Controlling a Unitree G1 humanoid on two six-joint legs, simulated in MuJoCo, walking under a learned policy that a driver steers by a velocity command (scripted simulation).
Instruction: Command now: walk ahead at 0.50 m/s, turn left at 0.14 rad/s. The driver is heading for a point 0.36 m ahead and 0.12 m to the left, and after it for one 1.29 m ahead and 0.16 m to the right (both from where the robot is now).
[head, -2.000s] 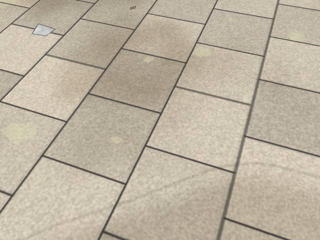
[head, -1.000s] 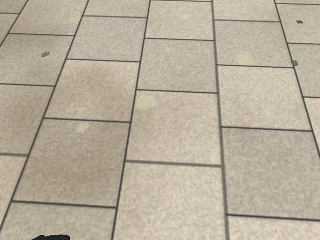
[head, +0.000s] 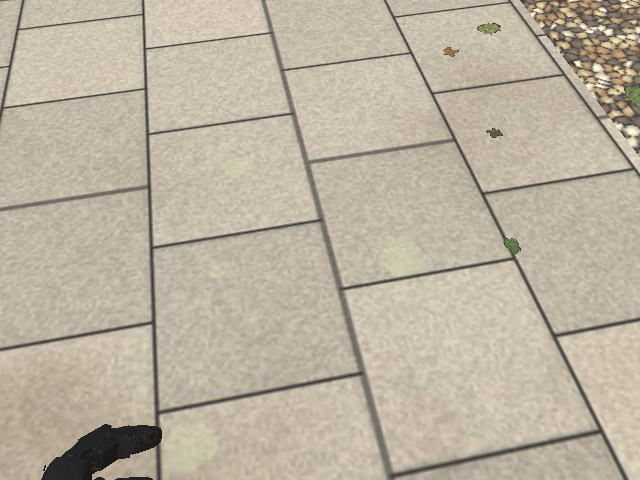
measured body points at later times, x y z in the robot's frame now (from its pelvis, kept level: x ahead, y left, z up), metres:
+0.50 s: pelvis +0.27 +0.03 +0.00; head +0.30 +0.05 +0.45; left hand +0.19 +0.30 -0.14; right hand +0.52 -0.15 -0.08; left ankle +0.38 +0.17 -0.72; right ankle +0.11 -0.11 -0.72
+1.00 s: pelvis +0.53 +0.05 +0.00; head +0.56 +0.03 +0.45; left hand +0.74 +0.27 -0.10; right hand +0.53 -0.24 -0.14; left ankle +0.38 +0.17 -0.72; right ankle +0.67 -0.08 -0.71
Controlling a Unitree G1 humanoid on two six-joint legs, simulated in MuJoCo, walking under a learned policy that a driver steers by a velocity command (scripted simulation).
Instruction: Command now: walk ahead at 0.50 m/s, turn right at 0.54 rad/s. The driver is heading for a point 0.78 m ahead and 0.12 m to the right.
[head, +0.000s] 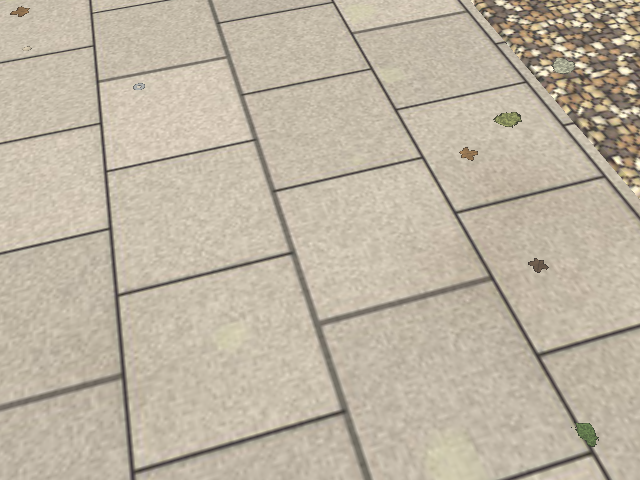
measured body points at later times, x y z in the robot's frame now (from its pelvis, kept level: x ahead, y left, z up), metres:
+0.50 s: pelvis +0.30 -0.03 +0.01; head +0.32 -0.05 +0.46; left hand +0.39 +0.25 -0.10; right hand +0.47 -0.32 -0.07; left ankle +0.49 +0.05 -0.71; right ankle +0.14 -0.10 -0.72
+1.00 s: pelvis +0.57 -0.11 +0.01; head +0.60 -0.12 +0.46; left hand +0.87 +0.02 -0.07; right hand +0.46 -0.37 -0.12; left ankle +0.49 +0.05 -0.72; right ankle +0.68 -0.28 -0.71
